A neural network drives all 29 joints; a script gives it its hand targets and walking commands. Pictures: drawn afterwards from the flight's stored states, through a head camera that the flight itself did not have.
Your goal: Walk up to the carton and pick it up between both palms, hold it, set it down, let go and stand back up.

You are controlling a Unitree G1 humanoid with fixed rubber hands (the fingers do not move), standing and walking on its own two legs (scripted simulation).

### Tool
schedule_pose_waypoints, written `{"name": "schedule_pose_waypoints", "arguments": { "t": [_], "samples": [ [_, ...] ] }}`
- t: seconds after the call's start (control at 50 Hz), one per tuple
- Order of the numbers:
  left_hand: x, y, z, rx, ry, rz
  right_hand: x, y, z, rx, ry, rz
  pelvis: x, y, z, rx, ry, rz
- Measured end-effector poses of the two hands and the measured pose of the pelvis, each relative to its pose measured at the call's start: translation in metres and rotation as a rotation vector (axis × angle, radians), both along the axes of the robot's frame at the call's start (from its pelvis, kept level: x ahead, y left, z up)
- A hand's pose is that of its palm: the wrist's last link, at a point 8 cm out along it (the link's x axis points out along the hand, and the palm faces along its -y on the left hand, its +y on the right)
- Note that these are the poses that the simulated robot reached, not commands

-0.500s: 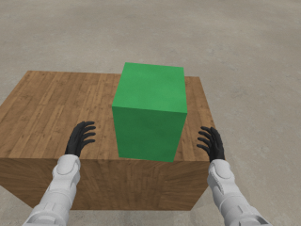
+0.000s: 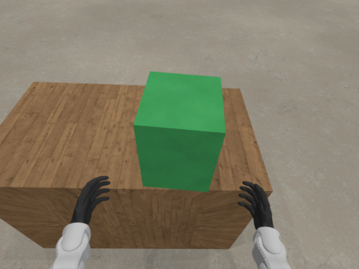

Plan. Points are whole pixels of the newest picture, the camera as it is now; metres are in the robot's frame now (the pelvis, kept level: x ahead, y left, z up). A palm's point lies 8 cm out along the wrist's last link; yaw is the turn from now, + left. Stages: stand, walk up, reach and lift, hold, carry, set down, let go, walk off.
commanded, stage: set down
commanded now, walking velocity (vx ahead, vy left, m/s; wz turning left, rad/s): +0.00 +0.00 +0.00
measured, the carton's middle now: (180, 134) +0.49 +0.00 +0.00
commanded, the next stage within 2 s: let go in 1.06 s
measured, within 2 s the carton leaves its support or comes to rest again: neither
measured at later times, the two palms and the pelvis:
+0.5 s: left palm (83, 237) +0.22 +0.22 -0.04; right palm (276, 238) +0.22 -0.21 -0.04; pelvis +0.02 -0.02 +0.01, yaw +0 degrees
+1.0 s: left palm (86, 257) +0.18 +0.21 -0.05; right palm (291, 260) +0.17 -0.24 -0.06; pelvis +0.02 -0.03 +0.01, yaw -1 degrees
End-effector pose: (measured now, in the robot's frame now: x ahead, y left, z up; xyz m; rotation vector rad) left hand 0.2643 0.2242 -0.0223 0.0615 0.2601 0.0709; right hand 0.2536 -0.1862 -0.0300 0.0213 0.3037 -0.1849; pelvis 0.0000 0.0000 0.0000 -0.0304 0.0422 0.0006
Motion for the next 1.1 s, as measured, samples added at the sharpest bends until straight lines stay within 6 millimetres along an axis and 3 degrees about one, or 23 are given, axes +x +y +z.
{"name": "schedule_pose_waypoints", "arguments": {
  "t": [0.62,1.1],
  "samples": [
    [-0.055,-0.010,-0.024,0.046,0.314,0.009,-0.048,-0.033,-0.020,-0.050,0.212,0.033,0.025,-0.021,0.011,0.024,-0.129,-0.009],
    [-0.085,-0.021,-0.035,0.087,0.519,0.016,-0.088,-0.057,-0.030,-0.122,0.382,0.072,0.012,-0.026,0.015,0.029,-0.135,-0.027]
  ]
}}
